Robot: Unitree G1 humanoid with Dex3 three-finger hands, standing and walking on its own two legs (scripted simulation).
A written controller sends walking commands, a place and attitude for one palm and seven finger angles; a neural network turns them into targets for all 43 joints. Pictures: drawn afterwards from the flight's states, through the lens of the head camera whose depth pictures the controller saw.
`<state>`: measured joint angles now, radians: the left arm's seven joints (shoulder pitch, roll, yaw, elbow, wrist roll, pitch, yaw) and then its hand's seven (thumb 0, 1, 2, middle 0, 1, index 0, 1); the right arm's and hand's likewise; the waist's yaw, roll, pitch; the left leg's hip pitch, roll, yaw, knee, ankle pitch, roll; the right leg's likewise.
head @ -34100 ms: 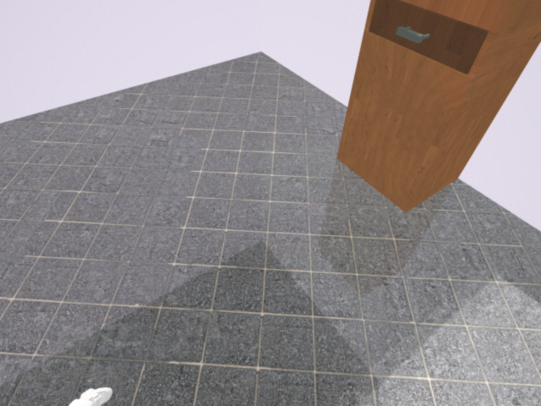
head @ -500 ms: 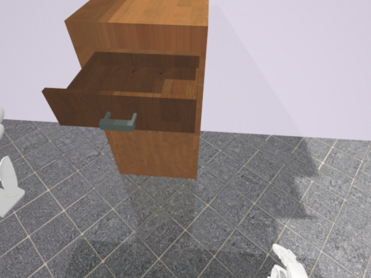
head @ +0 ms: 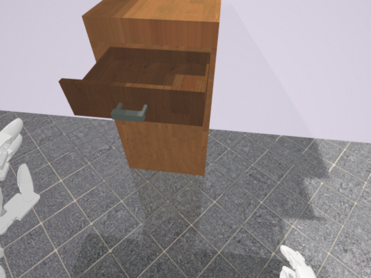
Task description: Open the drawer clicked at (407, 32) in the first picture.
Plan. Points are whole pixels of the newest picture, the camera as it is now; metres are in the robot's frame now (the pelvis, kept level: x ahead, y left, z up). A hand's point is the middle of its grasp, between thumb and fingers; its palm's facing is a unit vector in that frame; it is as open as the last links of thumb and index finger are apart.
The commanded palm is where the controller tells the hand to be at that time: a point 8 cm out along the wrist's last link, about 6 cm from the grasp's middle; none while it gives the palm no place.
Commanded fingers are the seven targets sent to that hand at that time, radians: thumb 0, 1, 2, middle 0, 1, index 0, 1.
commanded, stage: let the arm hang, fingers relaxed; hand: left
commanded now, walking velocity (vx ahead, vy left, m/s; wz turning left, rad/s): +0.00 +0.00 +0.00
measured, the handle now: (130, 111) +0.59 +0.20 +0.02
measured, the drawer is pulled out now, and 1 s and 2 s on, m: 0.29 0.29 0.29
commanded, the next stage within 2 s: look to check the result in 1.08 s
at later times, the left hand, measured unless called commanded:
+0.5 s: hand out of the picture -0.05 +0.20 -0.17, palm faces +0.09 -0.97 -0.24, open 7.2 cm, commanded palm none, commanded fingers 0.00 0.90 0.90 -0.20 -0.30 -0.20 -0.30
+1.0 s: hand out of the picture +0.04 +0.19 -0.16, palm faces +0.05 -0.97 -0.22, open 7.4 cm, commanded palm none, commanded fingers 0.00 0.90 0.90 -0.20 -0.30 -0.20 -0.30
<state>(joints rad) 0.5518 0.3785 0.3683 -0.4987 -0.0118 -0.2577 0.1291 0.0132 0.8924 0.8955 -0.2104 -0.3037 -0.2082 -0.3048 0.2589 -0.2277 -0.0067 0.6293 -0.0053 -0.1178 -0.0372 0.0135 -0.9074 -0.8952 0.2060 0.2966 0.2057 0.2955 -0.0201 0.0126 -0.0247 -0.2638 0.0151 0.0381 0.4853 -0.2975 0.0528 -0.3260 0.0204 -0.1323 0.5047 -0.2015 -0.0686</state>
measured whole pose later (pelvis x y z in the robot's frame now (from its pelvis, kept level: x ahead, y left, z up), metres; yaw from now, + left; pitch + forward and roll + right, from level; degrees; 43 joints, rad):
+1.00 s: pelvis +0.00 +0.01 +0.01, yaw +1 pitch -2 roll +0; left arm 0.20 0.16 0.03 1.10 0.02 0.00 0.02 0.01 0.91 0.90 -0.20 -0.30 -0.20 -0.30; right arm 0.26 -0.15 -0.02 1.09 -0.02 0.01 -0.03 0.00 -0.91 -0.89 0.20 0.30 0.20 0.30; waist -0.01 0.02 0.07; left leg -0.19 -0.01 0.00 0.41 -0.19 0.00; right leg -0.21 0.03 0.02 0.42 -0.17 -0.03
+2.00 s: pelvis +0.04 +0.01 +0.01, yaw +1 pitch -1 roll +0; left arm 0.16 0.21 0.04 1.11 0.01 0.00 0.02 0.01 0.91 0.90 -0.20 -0.30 -0.20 -0.30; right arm 0.20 -0.20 -0.03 1.11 -0.02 0.01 -0.04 0.00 -0.91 -0.89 0.20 0.30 0.20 0.30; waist -0.02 0.01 0.09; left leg -0.14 0.01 0.01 0.38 -0.22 0.00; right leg -0.16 0.05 0.03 0.38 -0.19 -0.04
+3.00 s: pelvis +0.05 +0.01 +0.01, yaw +0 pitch -1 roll +0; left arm 0.07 0.32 0.03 1.11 0.02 -0.02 0.00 0.01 0.91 0.89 -0.20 -0.30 -0.20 -0.30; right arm 0.09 -0.33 -0.02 1.10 -0.02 0.00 -0.02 0.01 -0.91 -0.89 0.21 0.30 0.21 0.30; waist -0.01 0.00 0.09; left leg -0.08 0.00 0.01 0.29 -0.19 0.00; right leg -0.11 0.04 0.03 0.31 -0.17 -0.03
